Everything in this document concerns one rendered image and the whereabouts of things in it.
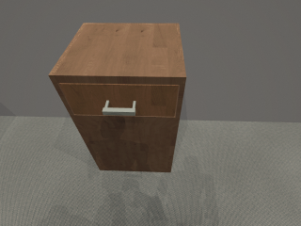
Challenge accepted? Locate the handle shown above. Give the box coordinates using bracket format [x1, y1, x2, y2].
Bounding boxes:
[102, 100, 136, 116]

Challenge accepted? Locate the drawer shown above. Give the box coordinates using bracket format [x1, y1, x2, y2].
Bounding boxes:
[59, 83, 179, 117]

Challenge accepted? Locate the cabinet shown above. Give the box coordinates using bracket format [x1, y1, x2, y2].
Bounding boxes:
[48, 23, 186, 173]

